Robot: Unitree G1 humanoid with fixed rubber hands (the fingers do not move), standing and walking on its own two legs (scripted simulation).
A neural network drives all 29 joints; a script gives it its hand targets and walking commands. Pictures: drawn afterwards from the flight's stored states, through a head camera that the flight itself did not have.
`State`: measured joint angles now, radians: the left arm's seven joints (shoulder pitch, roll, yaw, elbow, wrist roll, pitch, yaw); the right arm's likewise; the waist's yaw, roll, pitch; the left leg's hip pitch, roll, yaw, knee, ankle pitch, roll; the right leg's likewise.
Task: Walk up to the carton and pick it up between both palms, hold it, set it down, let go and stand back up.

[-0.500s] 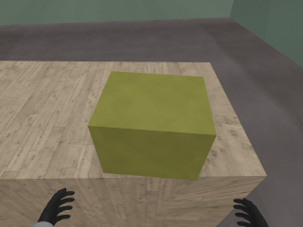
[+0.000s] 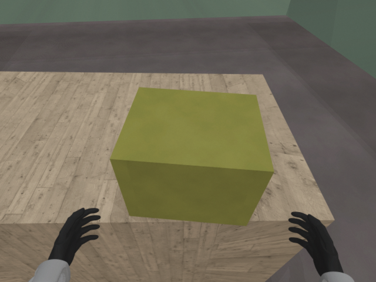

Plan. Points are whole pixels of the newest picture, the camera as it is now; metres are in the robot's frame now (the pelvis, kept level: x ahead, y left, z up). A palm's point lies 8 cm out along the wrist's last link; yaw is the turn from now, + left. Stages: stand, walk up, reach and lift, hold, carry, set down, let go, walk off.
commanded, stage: reach and lift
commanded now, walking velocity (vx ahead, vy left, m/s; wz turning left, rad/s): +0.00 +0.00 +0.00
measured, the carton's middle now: (192, 156) +0.42 +0.00 +0.04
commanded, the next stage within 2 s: none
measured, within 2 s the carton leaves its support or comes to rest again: neither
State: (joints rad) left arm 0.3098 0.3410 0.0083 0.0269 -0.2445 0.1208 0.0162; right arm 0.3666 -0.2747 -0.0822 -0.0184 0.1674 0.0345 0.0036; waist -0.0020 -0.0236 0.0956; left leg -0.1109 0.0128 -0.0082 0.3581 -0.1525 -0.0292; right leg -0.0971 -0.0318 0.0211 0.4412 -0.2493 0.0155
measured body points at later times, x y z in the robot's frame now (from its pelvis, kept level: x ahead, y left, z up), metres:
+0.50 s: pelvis +0.00 +0.00 +0.00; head +0.00 +0.00 +0.45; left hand +0.23 +0.24 +0.05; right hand +0.22 -0.24 +0.05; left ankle +0.03 +0.14 -0.74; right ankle +0.00 -0.13 -0.74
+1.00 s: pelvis +0.00 +0.00 +0.00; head +0.01 +0.00 +0.45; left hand +0.31 +0.22 +0.10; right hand +0.30 -0.24 +0.10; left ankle +0.03 +0.14 -0.74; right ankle +0.00 -0.13 -0.74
